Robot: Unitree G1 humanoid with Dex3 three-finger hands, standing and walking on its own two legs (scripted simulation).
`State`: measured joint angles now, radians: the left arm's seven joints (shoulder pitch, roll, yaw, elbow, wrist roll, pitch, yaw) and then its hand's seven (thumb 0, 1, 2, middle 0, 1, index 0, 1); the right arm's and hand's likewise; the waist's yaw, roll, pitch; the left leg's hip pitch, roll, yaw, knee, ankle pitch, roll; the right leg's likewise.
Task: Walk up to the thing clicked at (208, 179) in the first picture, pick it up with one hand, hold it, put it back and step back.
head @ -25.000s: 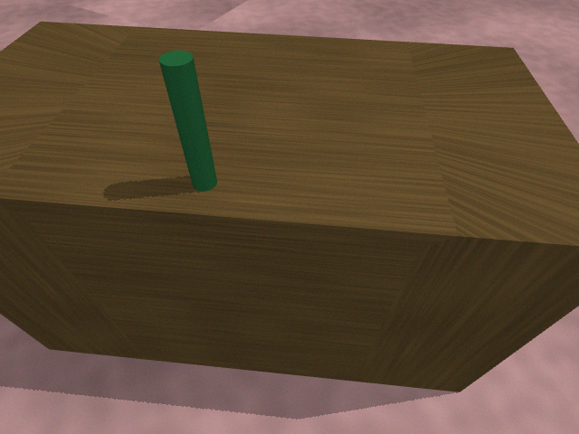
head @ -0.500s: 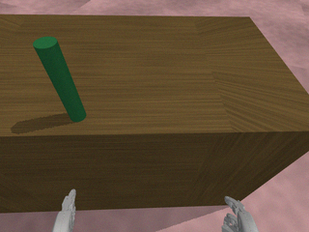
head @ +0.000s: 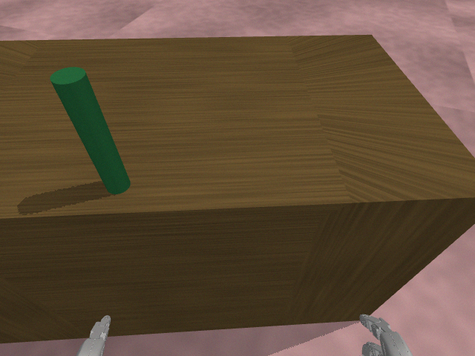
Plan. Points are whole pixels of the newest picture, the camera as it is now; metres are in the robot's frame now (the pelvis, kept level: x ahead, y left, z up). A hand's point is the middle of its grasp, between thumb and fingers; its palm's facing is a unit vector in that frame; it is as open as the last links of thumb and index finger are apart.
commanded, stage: home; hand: left
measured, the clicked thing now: (97, 140) +0.42 +0.23 +0.15
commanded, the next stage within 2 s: stand in 1.60 s
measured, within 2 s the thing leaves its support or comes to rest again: neither
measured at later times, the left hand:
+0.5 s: hand out of the picture +0.03 +0.26 -0.14, palm faces -0.06 -0.93 -0.36, open 17.6 cm
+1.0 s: hand out of the picture +0.05 +0.26 -0.14, palm faces -0.05 -0.94 -0.35, open 17.6 cm
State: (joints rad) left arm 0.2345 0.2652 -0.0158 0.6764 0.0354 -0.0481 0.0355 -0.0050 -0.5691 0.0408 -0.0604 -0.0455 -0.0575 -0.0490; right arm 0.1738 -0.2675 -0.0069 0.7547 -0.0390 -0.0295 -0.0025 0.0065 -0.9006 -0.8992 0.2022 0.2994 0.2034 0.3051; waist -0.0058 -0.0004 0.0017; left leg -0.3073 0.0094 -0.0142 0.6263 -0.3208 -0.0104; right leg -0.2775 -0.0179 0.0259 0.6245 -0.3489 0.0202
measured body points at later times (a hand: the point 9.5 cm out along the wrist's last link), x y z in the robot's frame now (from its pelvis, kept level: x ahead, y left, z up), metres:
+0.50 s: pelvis -0.03 +0.01 +0.02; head -0.03 +0.00 +0.47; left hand +0.03 +0.31 -0.11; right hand +0.03 -0.29 -0.12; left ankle +0.01 +0.13 -0.73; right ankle -0.01 -0.14 -0.73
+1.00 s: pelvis -0.01 +0.01 +0.02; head +0.00 +0.01 +0.47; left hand +0.06 +0.31 -0.11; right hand +0.05 -0.29 -0.11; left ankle +0.01 +0.13 -0.73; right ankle -0.01 -0.14 -0.73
